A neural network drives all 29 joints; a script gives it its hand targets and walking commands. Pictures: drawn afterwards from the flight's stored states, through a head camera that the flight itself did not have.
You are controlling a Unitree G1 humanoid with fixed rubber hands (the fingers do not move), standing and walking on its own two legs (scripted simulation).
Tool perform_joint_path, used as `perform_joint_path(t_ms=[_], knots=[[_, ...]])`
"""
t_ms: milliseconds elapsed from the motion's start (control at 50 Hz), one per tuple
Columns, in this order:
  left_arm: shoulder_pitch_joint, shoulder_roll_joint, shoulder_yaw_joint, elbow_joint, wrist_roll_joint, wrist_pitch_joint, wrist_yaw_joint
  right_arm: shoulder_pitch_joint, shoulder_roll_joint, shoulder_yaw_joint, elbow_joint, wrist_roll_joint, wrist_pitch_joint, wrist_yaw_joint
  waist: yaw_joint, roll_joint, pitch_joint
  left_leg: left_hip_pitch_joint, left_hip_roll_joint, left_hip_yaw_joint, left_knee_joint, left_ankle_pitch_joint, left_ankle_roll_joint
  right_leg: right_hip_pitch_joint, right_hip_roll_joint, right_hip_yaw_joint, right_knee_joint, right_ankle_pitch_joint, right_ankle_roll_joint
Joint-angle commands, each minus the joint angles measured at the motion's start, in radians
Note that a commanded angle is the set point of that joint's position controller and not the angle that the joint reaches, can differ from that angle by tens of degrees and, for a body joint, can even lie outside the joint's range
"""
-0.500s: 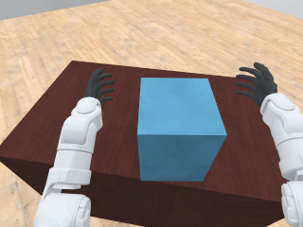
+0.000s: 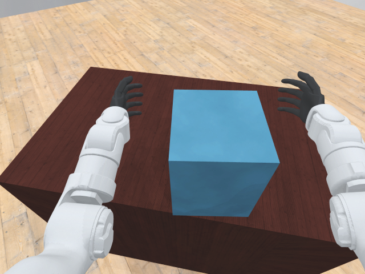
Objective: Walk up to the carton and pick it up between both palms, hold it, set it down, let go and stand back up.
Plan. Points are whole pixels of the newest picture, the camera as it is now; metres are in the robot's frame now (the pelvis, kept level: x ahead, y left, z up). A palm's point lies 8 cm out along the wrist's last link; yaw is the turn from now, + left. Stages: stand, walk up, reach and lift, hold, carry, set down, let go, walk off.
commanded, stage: reach and lift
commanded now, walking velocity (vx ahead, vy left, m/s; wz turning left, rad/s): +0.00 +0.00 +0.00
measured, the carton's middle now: (212, 156) +0.41 -0.07 +0.02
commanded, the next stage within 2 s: none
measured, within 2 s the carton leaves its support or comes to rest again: neither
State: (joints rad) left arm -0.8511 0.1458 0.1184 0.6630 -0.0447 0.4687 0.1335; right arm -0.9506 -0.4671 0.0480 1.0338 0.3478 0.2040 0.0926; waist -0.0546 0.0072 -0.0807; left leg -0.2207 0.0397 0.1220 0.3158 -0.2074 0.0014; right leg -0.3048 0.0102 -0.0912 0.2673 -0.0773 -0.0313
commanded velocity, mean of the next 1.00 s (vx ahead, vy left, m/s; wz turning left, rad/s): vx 0.00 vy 0.00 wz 0.00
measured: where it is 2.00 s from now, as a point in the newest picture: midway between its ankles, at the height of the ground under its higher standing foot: outside the picture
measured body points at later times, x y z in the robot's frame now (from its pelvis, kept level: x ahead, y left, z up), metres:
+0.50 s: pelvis -0.01 -0.01 +0.00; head +0.04 -0.01 +0.44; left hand +0.43 +0.11 +0.08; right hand +0.43 -0.23 +0.08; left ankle -0.04 +0.11 -0.75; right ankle +0.03 -0.10 -0.75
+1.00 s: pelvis -0.02 -0.02 -0.01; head +0.05 -0.03 +0.44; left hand +0.44 +0.08 +0.07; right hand +0.44 -0.21 +0.08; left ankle -0.04 +0.11 -0.75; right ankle +0.03 -0.10 -0.75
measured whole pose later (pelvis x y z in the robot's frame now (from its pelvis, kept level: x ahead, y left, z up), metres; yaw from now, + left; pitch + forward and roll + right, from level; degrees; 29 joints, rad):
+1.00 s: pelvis -0.02 -0.02 -0.01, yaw +0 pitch +14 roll +1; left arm -0.91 -0.01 0.20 1.09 0.10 -0.12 0.21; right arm -0.97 -0.22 -0.09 1.26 0.17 -0.17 -0.07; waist -0.02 0.00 -0.13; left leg -0.44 0.05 0.11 0.41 -0.20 -0.02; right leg -0.53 0.02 -0.10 0.37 -0.09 -0.06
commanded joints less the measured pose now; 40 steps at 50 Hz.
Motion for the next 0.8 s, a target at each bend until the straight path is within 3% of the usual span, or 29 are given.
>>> perform_joint_path(t_ms=[0, 100, 180, 300, 380, 460, 520, 580, 740, 780], knots=[[-0.298, 0.032, -0.014, -0.129, 0.029, -0.206, 0.005, -0.236, -0.070, -0.092, -0.166, -0.065, -0.157, -0.009, -0.001, -0.011, -0.441, -0.036, -0.035, -0.125, -0.017, 0.191, -0.014, 0.351, 0.027, 0.109, 0.108, 0.412, 0.042], [-0.377, -0.022, -0.076, -0.111, 0.016, -0.294, 0.047, -0.257, -0.068, -0.159, -0.136, -0.134, -0.237, 0.001, -0.015, 0.029, -0.511, 0.072, -0.005, -0.126, 0.034, 0.178, -0.037, 0.140, 0.031, 0.062, 0.087, 0.283, 0.018], [-0.317, -0.034, -0.063, 0.041, 0.036, -0.292, 0.050, -0.249, -0.051, -0.166, -0.049, -0.183, -0.249, -0.010, -0.009, -0.036, -0.501, 0.028, 0.005, -0.119, 0.042, 0.164, -0.015, 0.109, 0.030, 0.070, 0.083, 0.260, 0.020], [-0.263, -0.018, 0.040, 0.198, 0.102, -0.375, 0.026, -0.240, 0.042, -0.116, 0.031, -0.185, -0.316, -0.061, 0.044, -0.120, -0.437, -0.183, -0.024, -0.097, 0.012, 0.172, 0.019, 0.355, 0.020, 0.123, 0.140, 0.390, 0.044], [-0.257, -0.042, 0.057, 0.204, 0.152, -0.490, 0.028, -0.228, 0.058, -0.074, 0.079, -0.134, -0.408, -0.073, 0.070, -0.070, -0.483, -0.224, -0.023, -0.086, -0.002, 0.222, 0.009, 0.435, 0.017, 0.137, 0.171, 0.488, 0.029], [-0.309, -0.077, -0.006, 0.158, 0.138, -0.547, 0.050, -0.270, 0.027, -0.077, 0.072, -0.116, -0.453, -0.076, 0.039, -0.024, -0.549, -0.153, -0.015, -0.075, 0.035, 0.222, -0.016, 0.332, 0.023, 0.115, 0.155, 0.449, 0.013], [-0.362, -0.078, -0.047, 0.151, 0.094, -0.554, 0.057, -0.301, 0.026, -0.096, 0.084, -0.127, -0.436, -0.081, 0.001, -0.031, -0.553, -0.180, -0.021, -0.067, 0.043, 0.122, -0.017, 0.256, 0.020, 0.108, 0.139, 0.337, 0.016], [-0.382, -0.069, -0.057, 0.177, 0.067, -0.557, 0.061, -0.307, 0.048, -0.103, 0.121, -0.142, -0.407, -0.088, -0.012, -0.044, -0.556, -0.225, -0.026, -0.062, 0.044, 0.066, -0.012, 0.230, 0.014, 0.110, 0.132, 0.250, 0.017], [-0.356, -0.057, 0.052, 0.347, 0.125, -0.591, 0.055, -0.321, 0.142, -0.082, 0.138, -0.132, -0.399, -0.130, 0.063, -0.082, -0.526, -0.330, -0.039, -0.075, 0.035, 0.124, 0.012, 0.324, -0.001, 0.152, 0.152, 0.222, 0.033], [-0.361, -0.073, 0.066, 0.363, 0.140, -0.598, 0.057, -0.329, 0.163, -0.083, 0.133, -0.133, -0.403, -0.137, 0.069, -0.082, -0.504, -0.324, -0.040, -0.075, 0.034, 0.128, 0.014, 0.307, 0.000, 0.154, 0.150, 0.203, 0.034]])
